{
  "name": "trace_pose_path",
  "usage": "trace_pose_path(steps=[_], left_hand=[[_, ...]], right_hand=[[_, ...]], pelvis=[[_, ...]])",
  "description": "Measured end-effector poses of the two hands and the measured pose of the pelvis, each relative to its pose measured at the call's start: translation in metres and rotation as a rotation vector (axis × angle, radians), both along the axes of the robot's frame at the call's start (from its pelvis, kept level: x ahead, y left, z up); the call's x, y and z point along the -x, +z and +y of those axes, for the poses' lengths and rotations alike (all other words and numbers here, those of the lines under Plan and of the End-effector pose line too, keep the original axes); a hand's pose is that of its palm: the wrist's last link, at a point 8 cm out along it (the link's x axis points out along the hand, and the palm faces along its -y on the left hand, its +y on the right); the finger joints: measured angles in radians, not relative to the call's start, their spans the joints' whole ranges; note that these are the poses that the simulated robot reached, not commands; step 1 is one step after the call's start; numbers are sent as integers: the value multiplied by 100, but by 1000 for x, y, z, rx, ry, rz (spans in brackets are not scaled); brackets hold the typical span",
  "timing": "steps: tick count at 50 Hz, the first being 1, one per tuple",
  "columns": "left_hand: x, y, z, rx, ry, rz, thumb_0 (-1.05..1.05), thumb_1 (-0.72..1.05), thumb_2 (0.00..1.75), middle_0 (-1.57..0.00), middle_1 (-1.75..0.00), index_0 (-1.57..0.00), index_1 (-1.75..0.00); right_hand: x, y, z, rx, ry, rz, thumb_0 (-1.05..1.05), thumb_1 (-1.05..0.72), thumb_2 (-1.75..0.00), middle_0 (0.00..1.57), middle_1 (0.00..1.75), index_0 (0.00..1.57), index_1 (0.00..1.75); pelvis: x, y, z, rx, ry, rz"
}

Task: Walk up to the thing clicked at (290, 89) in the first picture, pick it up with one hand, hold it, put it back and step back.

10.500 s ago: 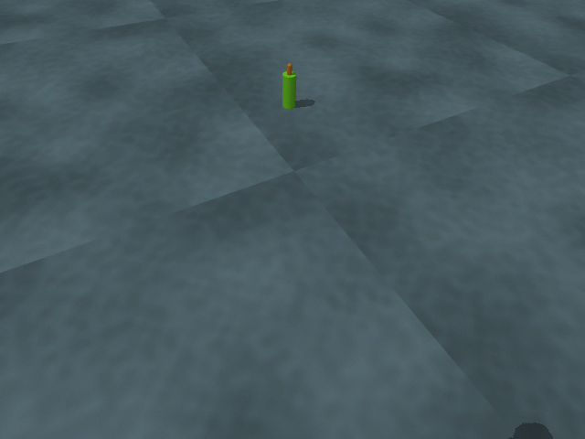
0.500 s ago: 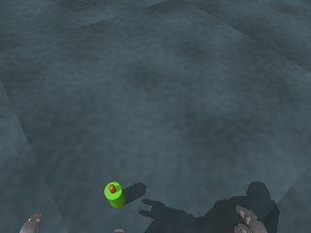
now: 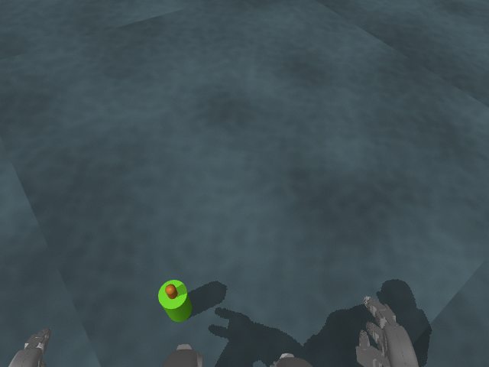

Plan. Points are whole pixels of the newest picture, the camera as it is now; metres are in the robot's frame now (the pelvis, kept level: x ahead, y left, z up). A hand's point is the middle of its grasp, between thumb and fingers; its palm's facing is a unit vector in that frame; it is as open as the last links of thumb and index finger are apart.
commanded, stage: go down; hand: left
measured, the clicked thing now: (175, 299) +0.37 +0.18 -0.56
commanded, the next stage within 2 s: approach in 1.92 s
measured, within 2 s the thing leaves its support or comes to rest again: neither
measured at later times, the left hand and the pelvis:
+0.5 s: hand (66, 339) +0.21 +0.31 -0.17, palm faces +0.10 -0.97 -0.22, open 17.4 cm; pelvis -0.04 +0.00 -0.09, yaw -1 degrees
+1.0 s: hand (70, 312) +0.27 +0.35 -0.24, palm faces +0.08 -0.99 -0.11, open 17.7 cm; pelvis -0.07 +0.00 -0.19, yaw -4 degrees
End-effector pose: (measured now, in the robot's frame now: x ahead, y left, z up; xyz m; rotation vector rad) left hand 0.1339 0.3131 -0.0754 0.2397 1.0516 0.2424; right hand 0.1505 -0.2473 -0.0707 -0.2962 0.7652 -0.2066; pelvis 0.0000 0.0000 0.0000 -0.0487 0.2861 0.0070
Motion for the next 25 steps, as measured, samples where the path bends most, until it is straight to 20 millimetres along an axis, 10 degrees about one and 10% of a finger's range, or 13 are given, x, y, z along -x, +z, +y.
trace_pose_path(steps=[14, 25], left_hand=[[9, -20, 13, 15, 3, -65, 0, -48, 6, -6, -3, -6, -4], [-55, -71, 48, 58, -84, -361, -1, -52, 5, -6, -2, -6, -3]], right_hand=[[15, -20, -3, 15, 15, 2, 1, -87, -89, 20, 30, 20, 30], [26, -91, -18, 72, 60, 49, 1, -90, -90, 20, 30, 20, 30]], pelvis=[[17, -22, 0, 8, -3, 41], [43, -90, -2, 10, -17, 164]])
